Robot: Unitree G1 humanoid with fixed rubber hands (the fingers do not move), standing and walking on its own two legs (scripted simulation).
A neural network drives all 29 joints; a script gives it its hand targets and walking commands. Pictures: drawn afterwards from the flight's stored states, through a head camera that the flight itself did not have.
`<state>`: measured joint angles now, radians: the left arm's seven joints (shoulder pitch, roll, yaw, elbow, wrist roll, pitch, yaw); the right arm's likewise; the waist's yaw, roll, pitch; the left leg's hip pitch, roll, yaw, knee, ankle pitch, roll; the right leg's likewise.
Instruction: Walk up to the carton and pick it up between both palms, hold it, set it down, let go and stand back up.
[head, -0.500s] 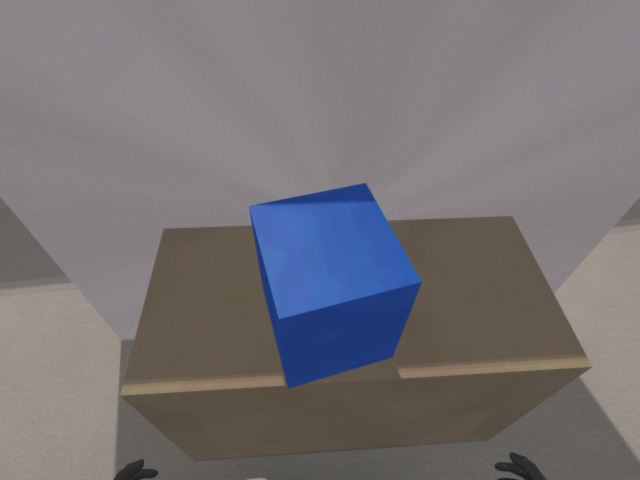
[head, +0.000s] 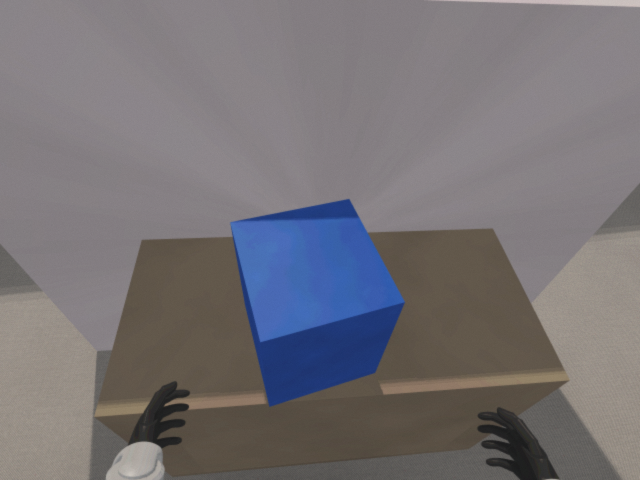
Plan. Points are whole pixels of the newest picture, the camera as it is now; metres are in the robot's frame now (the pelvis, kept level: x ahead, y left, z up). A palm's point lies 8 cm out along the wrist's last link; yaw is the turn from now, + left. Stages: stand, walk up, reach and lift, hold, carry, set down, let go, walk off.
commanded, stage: reach and lift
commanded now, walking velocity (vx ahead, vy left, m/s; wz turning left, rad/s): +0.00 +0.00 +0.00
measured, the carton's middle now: (308, 304) +0.40 +0.04 -0.10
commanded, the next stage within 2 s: none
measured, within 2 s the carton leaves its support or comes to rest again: neither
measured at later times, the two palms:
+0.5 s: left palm (156, 431) +0.18 +0.22 -0.06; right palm (505, 427) +0.21 -0.24 -0.06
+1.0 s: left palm (162, 466) +0.14 +0.19 -0.05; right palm (506, 441) +0.19 -0.23 -0.05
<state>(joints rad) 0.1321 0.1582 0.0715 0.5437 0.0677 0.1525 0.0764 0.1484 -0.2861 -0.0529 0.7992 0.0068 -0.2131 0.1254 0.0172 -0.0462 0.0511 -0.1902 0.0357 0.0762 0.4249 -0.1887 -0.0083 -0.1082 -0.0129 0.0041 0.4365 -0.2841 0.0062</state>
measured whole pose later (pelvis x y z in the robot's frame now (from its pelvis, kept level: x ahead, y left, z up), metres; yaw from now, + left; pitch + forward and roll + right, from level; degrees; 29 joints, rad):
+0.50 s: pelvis +0.03 -0.02 +0.00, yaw +1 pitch -3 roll +1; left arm 0.21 0.15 0.10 0.63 0.04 -0.24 0.05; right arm 0.10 -0.24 0.14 0.96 0.18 -0.52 0.06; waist 0.04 -0.04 0.01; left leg -0.10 0.05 0.04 0.36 -0.20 -0.05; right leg -0.01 0.01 -0.02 0.37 -0.30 -0.03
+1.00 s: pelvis +0.01 -0.03 +0.00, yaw +2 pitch -2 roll +1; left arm 0.31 0.10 0.01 0.60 -0.04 -0.49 0.14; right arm 0.16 -0.24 0.16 0.92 0.29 -0.66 0.15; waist 0.06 -0.03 -0.02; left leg -0.20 0.05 0.02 0.45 -0.21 -0.05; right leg -0.11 0.02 -0.03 0.47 -0.32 -0.03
